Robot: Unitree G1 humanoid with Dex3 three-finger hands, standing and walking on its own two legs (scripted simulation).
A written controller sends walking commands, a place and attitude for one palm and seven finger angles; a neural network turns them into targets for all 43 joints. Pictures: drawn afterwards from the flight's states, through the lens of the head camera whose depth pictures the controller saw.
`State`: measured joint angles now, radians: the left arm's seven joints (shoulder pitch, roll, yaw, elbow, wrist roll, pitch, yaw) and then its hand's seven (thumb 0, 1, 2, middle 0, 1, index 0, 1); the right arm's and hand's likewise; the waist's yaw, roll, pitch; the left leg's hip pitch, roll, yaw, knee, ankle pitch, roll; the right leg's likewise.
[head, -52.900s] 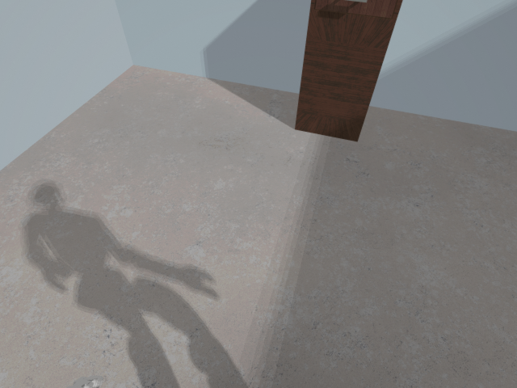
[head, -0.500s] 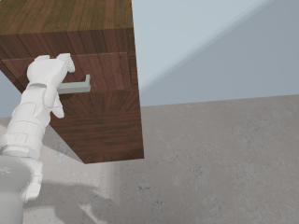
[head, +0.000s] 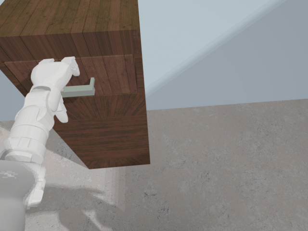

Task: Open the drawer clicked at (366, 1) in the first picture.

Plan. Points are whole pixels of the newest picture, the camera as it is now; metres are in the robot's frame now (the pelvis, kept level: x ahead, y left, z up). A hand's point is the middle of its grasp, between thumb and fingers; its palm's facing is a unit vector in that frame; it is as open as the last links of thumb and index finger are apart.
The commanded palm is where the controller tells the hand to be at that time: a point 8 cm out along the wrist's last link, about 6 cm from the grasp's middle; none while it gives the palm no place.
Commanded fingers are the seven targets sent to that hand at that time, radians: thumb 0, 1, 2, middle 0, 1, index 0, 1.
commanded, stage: lower the fingers behind the handle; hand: left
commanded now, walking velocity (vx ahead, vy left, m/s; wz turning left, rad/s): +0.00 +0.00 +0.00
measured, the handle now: (77, 86) +0.52 +0.24 +0.05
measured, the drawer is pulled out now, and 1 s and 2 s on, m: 0.00 0.00 0.00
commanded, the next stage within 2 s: lift the fingers back up to retry in 1.56 s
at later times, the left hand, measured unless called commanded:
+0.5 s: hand (67, 97) +0.47 +0.25 +0.06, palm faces -0.06 -0.01 -1.00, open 13.8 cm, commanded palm +0.46 +0.25 +0.12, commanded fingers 0.00 -0.50 0.30 -0.30 -1.20 -0.30 -1.20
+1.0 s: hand (69, 99) +0.46 +0.25 +0.06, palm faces -0.03 +0.01 -1.00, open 13.8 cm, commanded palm +0.45 +0.24 +0.09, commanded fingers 0.00 -0.50 0.30 -0.30 -1.20 -0.30 -1.20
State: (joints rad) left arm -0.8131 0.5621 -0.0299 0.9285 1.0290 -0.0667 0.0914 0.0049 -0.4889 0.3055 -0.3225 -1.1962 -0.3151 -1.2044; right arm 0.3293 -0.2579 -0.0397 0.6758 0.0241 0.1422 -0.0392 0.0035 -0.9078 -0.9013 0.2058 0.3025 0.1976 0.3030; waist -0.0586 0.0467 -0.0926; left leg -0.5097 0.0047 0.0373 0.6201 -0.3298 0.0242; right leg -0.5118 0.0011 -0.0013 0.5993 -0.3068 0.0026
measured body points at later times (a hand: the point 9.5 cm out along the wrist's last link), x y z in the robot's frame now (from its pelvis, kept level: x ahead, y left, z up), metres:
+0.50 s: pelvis +0.00 +0.00 -0.01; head +0.07 -0.01 +0.44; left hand +0.46 +0.25 +0.12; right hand +0.03 -0.28 -0.14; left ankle -0.02 +0.10 -0.73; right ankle -0.02 -0.12 -0.73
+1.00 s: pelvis -0.01 +0.00 -0.01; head +0.07 +0.00 +0.43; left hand +0.46 +0.24 +0.11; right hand +0.01 -0.27 -0.14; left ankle -0.02 +0.10 -0.73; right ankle -0.02 -0.12 -0.73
